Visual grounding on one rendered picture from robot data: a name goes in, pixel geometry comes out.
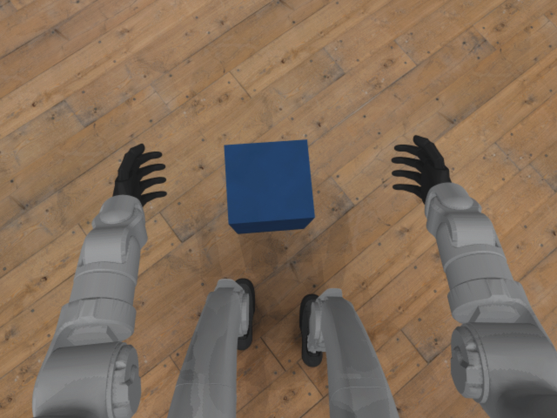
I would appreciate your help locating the right robot thigh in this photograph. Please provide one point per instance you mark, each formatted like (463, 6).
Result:
(356, 382)

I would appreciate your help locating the robot right hand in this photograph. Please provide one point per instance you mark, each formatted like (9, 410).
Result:
(430, 164)

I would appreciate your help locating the robot left forearm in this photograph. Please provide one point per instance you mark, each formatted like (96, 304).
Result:
(100, 308)

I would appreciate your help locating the carton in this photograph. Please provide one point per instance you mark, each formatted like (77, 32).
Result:
(269, 186)

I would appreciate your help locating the right robot upper arm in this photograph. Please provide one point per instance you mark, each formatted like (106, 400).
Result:
(510, 369)

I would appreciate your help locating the robot right forearm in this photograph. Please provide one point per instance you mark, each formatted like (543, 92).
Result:
(481, 285)

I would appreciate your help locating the right robot shin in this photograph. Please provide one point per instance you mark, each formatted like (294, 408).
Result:
(312, 344)

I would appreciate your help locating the robot left hand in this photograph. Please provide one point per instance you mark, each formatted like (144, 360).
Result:
(129, 175)

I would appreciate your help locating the left robot upper arm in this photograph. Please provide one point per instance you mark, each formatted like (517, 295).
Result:
(90, 381)

